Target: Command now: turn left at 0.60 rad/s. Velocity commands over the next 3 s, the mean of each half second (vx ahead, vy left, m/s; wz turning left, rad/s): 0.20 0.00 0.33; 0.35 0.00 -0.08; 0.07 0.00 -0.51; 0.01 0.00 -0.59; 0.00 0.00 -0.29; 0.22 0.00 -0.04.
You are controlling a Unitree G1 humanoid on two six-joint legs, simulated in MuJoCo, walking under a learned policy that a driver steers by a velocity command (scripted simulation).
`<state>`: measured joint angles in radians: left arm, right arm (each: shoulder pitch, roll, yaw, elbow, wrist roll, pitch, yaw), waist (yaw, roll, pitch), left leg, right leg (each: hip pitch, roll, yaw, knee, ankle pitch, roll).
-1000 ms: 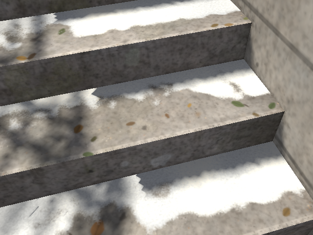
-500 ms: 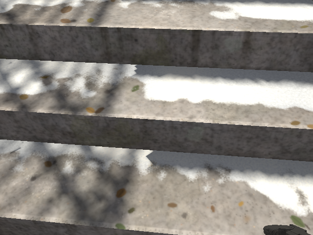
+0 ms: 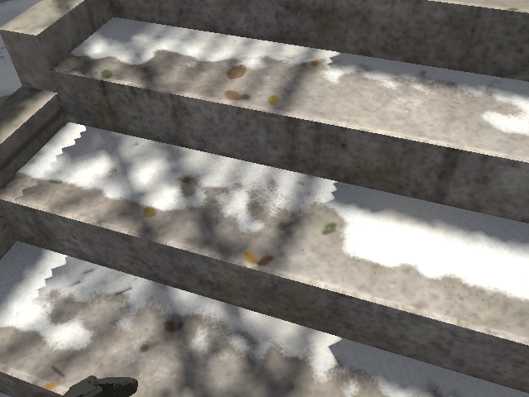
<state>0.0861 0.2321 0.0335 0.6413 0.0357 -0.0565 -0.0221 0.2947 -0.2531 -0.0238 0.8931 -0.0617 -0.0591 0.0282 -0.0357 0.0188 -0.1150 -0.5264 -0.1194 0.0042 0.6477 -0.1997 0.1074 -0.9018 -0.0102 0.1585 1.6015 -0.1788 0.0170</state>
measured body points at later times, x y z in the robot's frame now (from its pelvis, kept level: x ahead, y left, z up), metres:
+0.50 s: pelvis +0.11 -0.07 +0.02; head +0.10 -0.08 +0.47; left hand +0.11 +0.18 -0.09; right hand +0.32 -0.29 -0.08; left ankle +0.09 +0.06 -0.58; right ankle +0.05 -0.19 -0.71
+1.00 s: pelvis +0.37 +0.06 +0.13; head +0.39 +0.04 +0.58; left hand +0.40 +0.33 +0.00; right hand +0.51 -0.17 -0.02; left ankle +0.46 +0.13 -0.54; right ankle +0.27 -0.09 -0.38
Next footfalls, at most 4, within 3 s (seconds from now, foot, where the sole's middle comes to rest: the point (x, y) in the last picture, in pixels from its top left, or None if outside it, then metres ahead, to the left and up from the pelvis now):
0.34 right None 0.09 -0.19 -0.75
0.82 left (207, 395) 0.50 0.15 -0.58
1.50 right None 0.47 -0.06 -0.58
2.02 left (184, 366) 0.57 0.20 -0.58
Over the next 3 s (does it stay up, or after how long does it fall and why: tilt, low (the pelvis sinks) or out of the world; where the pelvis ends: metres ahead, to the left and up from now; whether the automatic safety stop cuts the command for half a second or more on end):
stays up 0.54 0.07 0.19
